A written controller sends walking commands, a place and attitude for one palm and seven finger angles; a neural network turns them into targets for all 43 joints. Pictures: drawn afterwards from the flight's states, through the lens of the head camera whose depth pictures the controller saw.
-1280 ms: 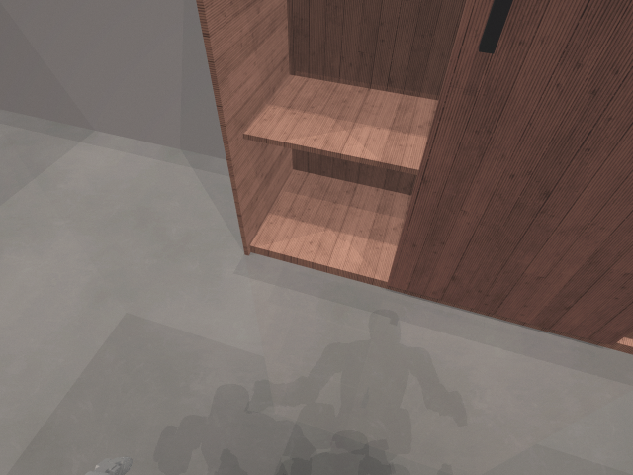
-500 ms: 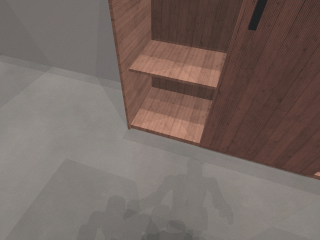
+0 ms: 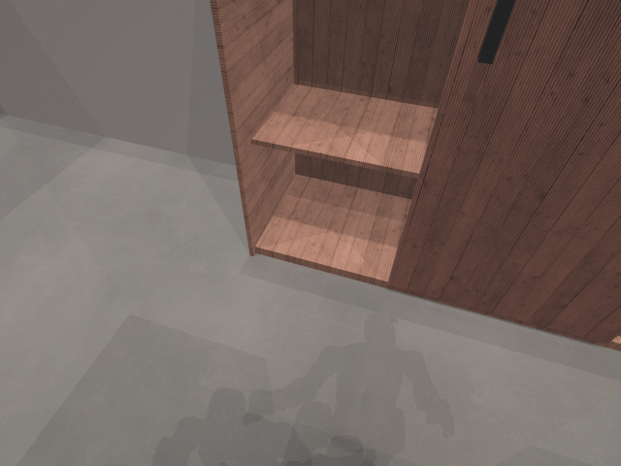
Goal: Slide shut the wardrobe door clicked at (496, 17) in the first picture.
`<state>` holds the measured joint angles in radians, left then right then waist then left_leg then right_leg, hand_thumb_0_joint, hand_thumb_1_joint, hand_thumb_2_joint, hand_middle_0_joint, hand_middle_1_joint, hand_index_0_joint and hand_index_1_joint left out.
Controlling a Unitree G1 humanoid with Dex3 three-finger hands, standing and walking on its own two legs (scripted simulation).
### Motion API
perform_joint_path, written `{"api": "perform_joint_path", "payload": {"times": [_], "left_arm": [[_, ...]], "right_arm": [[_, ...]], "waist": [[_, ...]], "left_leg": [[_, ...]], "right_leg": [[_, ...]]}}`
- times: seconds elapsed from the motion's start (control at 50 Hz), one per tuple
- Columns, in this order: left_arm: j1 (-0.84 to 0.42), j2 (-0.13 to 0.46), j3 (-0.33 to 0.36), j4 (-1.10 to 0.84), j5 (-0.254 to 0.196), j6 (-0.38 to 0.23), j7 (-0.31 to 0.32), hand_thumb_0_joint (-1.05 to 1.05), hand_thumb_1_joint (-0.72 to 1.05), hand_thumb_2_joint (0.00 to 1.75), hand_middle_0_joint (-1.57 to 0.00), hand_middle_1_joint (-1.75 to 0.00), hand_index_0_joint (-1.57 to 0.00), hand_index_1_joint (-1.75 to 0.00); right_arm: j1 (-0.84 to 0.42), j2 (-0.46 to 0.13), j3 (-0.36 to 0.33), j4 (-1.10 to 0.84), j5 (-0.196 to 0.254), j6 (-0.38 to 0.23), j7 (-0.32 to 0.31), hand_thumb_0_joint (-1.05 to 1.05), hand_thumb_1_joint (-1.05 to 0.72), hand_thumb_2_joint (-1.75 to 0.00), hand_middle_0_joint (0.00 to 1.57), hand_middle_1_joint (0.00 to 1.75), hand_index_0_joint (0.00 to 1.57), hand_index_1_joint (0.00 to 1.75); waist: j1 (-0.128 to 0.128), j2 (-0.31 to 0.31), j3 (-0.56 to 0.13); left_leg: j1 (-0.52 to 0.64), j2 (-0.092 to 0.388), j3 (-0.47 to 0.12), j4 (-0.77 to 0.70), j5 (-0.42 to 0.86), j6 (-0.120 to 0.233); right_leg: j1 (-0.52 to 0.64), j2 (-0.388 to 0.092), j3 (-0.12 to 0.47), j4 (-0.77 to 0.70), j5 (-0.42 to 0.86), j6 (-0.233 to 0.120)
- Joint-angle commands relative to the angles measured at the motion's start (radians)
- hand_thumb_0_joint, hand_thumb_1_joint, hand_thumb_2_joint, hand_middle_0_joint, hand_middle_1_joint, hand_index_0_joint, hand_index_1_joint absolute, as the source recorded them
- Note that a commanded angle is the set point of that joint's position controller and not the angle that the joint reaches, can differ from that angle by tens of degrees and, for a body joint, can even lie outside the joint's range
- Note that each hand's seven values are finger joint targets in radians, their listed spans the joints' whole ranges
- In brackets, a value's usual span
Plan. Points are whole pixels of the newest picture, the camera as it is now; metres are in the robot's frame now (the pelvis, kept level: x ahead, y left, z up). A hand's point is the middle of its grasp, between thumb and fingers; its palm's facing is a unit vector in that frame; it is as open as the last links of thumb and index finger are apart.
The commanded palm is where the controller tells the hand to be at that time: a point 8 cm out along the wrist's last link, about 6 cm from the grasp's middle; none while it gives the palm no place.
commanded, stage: look at it before walking up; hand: right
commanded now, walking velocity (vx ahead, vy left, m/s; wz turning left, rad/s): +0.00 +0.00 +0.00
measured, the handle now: (499, 15) +0.85 -0.31 +0.24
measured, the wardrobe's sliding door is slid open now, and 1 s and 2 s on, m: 0.57 0.57 0.57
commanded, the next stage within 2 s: turn to face it in 0.16 s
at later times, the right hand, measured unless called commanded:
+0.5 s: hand out of the picture +0.06 -0.24 -0.17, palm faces +0.02 +0.95 -0.32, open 7.4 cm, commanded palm none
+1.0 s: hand out of the picture -0.04 -0.21 -0.19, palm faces +0.21 +0.95 -0.24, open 7.4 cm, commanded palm none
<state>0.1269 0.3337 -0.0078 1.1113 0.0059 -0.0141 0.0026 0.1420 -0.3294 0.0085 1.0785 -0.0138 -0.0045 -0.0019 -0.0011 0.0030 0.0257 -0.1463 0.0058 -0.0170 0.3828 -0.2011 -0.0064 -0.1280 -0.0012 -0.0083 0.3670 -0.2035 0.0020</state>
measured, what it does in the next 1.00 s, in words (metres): stands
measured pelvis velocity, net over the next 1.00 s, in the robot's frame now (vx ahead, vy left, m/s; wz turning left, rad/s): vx -0.02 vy -0.01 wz -0.19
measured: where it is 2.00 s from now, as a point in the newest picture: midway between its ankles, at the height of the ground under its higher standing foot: outside the picture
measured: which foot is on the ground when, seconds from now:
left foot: down 0.00-1.00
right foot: down 0.00-1.00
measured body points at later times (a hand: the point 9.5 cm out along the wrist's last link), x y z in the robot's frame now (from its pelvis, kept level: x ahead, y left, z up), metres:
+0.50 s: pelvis +0.00 -0.01 +0.00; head +0.00 -0.01 +0.45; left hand +0.07 +0.27 -0.15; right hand +0.06 -0.29 -0.14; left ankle +0.01 +0.12 -0.75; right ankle +0.00 -0.12 -0.75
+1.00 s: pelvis -0.02 -0.01 -0.02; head +0.00 -0.02 +0.43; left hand +0.08 +0.23 -0.16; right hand -0.05 -0.26 -0.17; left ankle +0.01 +0.12 -0.75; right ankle -0.05 -0.11 -0.71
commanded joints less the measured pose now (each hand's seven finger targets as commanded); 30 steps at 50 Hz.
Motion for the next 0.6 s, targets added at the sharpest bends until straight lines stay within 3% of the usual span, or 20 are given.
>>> {"api": "perform_joint_path", "payload": {"times": [0.0, 0.08, 0.28, 0.4, 0.58], "left_arm": [[-0.049, 0.193, 0.042, -0.064, 0.001, -0.018, 0.009, 0.0, 0.9, 0.9, -0.2, -0.3, -0.2, -0.3], [-0.049, 0.195, 0.041, -0.059, 0.003, -0.017, 0.009, 0.0, 0.9, 0.9, -0.2, -0.3, -0.2, -0.3], [-0.047, 0.2, 0.041, -0.06, 0.001, -0.019, 0.008, 0.0, 0.9, 0.9, -0.2, -0.3, -0.2, -0.3], [0.007, 0.083, 0.024, -0.07, 0.003, 0.012, 0.003, 0.0, 0.9, 0.9, -0.2, -0.3, -0.2, -0.3], [0.051, 0.052, 0.044, -0.125, 0.008, 0.033, -0.002, 0.0, 0.9, 0.9, -0.2, -0.3, -0.2, -0.3]], "right_arm": [[-0.039, -0.206, -0.039, -0.066, 0.001, -0.022, -0.011, 0.0, -0.9, -0.9, 0.2, 0.3, 0.2, 0.3], [-0.039, -0.204, -0.038, -0.06, 0.001, -0.02, -0.01, 0.0, -0.9, -0.9, 0.2, 0.3, 0.2, 0.3], [-0.029, -0.206, -0.04, -0.058, 0.002, -0.021, -0.011, 0.0, -0.9, -0.9, 0.2, 0.3, 0.2, 0.3], [0.034, -0.106, -0.026, -0.064, 0.002, 0.011, -0.025, 0.0, -0.9, -0.9, 0.2, 0.3, 0.2, 0.3], [0.052, -0.091, -0.047, -0.129, -0.001, 0.025, -0.032, 0.0, -0.9, -0.9, 0.2, 0.3, 0.2, 0.3]], "waist": [[-0.001, 0.009, -0.042], [0.0, 0.008, -0.031], [-0.002, 0.005, -0.054], [-0.007, 0.007, -0.043], [-0.001, 0.031, -0.034]], "left_leg": [[-0.007, 0.11, -0.098, -0.076, 0.108, 0.033], [-0.019, 0.109, -0.1, -0.086, 0.065, 0.032], [0.009, 0.115, -0.081, -0.064, 0.118, 0.028], [-0.006, 0.127, -0.044, 0.005, 0.115, 0.002], [-0.08, 0.164, -0.041, 0.053, -0.007, 0.03]], "right_leg": [[0.006, -0.115, 0.098, -0.06, 0.113, -0.03], [0.001, -0.113, 0.101, -0.072, 0.081, -0.03], [0.001, -0.115, 0.108, -0.062, 0.135, -0.032], [-0.076, -0.105, 0.117, 0.009, 0.167, -0.022], [-0.171, -0.067, 0.149, 0.11, 0.092, -0.03]]}}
